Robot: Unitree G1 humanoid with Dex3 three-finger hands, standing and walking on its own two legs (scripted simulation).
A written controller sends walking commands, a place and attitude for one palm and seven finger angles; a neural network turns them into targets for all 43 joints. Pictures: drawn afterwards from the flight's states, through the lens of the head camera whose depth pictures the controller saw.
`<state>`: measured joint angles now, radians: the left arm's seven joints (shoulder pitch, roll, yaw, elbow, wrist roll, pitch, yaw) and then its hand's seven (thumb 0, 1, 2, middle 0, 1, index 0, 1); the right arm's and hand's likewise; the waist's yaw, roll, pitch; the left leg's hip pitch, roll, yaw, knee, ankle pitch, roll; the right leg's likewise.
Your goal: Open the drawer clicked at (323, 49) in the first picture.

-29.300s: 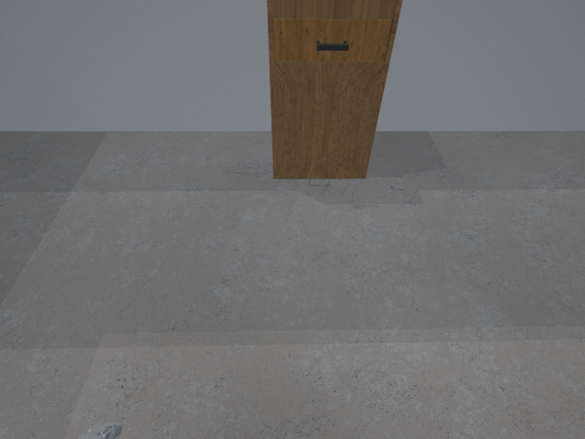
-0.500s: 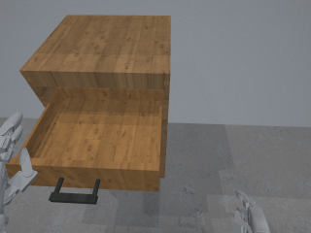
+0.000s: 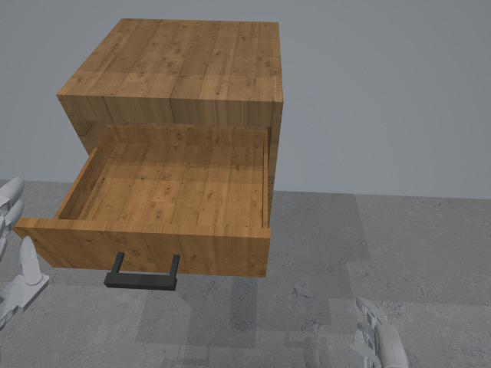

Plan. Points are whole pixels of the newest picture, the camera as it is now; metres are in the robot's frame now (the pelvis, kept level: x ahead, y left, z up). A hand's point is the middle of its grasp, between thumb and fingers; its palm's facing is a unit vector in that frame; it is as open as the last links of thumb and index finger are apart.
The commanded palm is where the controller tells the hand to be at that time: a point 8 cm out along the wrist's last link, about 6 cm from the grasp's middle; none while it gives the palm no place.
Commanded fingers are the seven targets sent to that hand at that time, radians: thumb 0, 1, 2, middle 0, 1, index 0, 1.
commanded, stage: step back with the hand held close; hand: left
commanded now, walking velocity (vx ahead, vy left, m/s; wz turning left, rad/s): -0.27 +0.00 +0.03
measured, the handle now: (144, 270) +0.29 +0.21 -0.05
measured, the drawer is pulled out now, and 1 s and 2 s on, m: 0.30 0.30 0.30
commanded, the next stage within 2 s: stop stepping back and stand still in 0.48 s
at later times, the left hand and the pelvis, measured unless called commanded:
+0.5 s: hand out of the picture +0.09 +0.22 +0.16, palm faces +0.29 -0.83 -0.48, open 7.4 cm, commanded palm +0.01 +0.27 +0.19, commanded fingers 0.00 0.90 0.90 -0.20 -0.30 -0.20 -0.30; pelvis -0.11 -0.02 +0.01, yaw +2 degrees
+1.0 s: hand out of the picture -0.03 +0.20 +0.16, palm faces +0.36 -0.83 -0.42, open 7.4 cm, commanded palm -0.09 +0.24 +0.19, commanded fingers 0.00 0.90 0.90 -0.20 -0.30 -0.20 -0.30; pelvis -0.21 -0.04 +0.01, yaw +2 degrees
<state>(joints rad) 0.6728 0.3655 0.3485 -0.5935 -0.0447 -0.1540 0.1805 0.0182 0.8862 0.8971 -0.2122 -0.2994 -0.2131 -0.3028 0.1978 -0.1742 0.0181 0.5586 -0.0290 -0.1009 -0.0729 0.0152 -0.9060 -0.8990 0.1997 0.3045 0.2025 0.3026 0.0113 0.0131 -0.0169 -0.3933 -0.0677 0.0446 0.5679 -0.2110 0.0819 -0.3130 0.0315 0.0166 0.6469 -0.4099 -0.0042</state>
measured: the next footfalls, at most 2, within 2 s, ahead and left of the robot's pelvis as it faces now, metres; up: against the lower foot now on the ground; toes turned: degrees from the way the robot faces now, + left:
right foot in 0.02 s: +0.01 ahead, -0.11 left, +0.00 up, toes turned +0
left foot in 0.42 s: -0.06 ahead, +0.12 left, +0.00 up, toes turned +3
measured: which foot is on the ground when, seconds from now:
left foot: down 0.00-0.16, up 0.18-0.40, down 0.42-0.68, up 0.70-0.90, down 0.92-1.00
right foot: up 0.00-0.00, down 0.02-0.44, up 0.46-0.62, down 0.64-1.00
